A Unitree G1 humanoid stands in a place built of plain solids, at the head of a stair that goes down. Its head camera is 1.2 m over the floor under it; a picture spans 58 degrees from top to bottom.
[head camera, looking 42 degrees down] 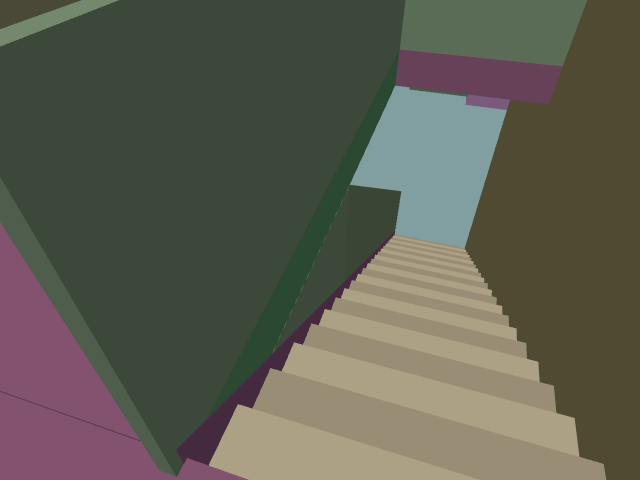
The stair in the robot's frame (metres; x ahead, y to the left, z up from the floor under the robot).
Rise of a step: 0.18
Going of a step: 0.26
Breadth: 1.23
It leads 17 degrees to the right of straight ahead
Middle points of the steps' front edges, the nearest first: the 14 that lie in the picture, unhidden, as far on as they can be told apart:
0.53 -0.31 -0.17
0.77 -0.38 -0.35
1.02 -0.46 -0.53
1.26 -0.54 -0.71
1.50 -0.61 -0.88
1.75 -0.69 -1.06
1.99 -0.77 -1.24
2.23 -0.84 -1.42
2.48 -0.92 -1.59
2.72 -1.00 -1.77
2.96 -1.07 -1.95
3.21 -1.15 -2.13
3.45 -1.23 -2.30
3.70 -1.30 -2.48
